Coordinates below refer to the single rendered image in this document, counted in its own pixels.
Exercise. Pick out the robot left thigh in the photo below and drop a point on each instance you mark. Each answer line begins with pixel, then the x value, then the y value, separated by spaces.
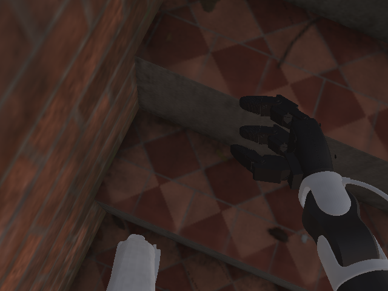
pixel 136 266

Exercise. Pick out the right robot hand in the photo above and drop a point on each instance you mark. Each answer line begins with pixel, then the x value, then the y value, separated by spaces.
pixel 303 151

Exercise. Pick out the robot right forearm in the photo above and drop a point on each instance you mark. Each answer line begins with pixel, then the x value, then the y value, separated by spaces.
pixel 350 254

